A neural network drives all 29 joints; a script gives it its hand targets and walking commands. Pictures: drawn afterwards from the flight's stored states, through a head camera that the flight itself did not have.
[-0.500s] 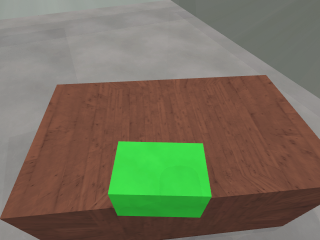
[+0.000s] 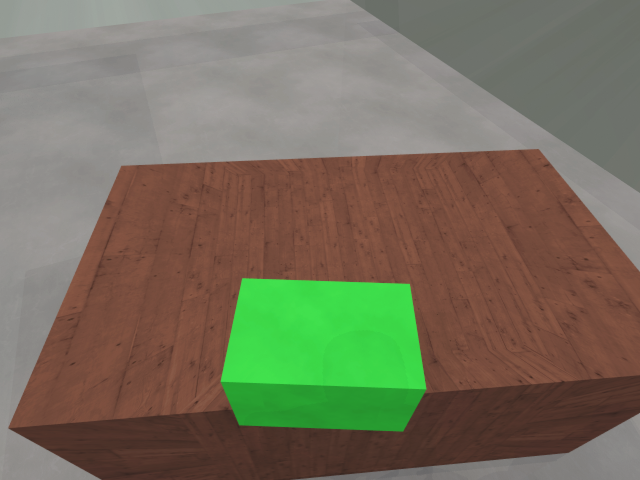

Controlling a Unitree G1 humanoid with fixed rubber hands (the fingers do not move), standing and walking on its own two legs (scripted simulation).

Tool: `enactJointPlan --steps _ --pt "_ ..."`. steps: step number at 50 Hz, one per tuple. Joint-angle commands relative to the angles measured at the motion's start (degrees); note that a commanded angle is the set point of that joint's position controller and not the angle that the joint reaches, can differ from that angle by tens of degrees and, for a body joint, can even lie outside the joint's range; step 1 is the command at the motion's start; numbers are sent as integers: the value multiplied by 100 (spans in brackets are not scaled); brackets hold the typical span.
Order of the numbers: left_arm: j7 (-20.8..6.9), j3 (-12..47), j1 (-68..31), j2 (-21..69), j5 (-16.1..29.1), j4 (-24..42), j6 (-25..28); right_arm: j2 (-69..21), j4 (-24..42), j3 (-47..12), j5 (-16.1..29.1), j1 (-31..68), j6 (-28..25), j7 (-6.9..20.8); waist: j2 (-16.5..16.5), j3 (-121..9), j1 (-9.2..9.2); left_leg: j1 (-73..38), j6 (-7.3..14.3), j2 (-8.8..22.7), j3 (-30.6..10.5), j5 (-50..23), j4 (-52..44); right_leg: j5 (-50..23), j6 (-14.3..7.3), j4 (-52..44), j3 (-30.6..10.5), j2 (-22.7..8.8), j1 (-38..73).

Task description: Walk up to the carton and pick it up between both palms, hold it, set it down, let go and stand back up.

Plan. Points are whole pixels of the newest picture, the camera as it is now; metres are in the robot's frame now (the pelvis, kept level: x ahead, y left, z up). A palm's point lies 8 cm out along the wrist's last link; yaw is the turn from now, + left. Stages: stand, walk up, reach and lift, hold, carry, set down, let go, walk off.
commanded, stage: stand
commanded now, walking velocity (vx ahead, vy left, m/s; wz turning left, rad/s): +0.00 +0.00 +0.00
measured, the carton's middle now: (323, 355) +0.33 +0.00 -0.11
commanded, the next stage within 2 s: none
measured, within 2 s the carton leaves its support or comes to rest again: neither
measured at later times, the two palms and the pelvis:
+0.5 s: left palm out of the picture +0.01 +0.24 -0.14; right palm out of the picture +0.03 -0.23 -0.14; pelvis +0.02 +0.00 +0.00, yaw +1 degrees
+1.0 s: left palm out of the picture +0.00 +0.23 -0.14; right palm out of the picture +0.04 -0.23 -0.14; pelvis +0.02 +0.00 +0.00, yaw +2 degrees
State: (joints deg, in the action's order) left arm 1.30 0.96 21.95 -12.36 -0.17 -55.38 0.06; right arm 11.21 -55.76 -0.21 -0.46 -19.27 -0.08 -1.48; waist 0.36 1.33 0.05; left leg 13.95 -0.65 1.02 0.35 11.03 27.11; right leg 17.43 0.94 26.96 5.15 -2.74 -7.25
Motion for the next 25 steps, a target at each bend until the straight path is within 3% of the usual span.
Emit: enactJointPlan --steps 1,25 --pt "50 -173 392 -730 2 218 90 754 222 164 0 -267 -101 -48 -73 457 5 20 138 397 -502 -182 -546 -88 -116 -817 -545 -391 -562" --pt "98 -160 340 -640 19 77 86 665 11 99 8 -172 -128 -98 -53 303 -13 -164 162 438 -486 -1262 -352 -818 -108 -769 -398 -448 -239"
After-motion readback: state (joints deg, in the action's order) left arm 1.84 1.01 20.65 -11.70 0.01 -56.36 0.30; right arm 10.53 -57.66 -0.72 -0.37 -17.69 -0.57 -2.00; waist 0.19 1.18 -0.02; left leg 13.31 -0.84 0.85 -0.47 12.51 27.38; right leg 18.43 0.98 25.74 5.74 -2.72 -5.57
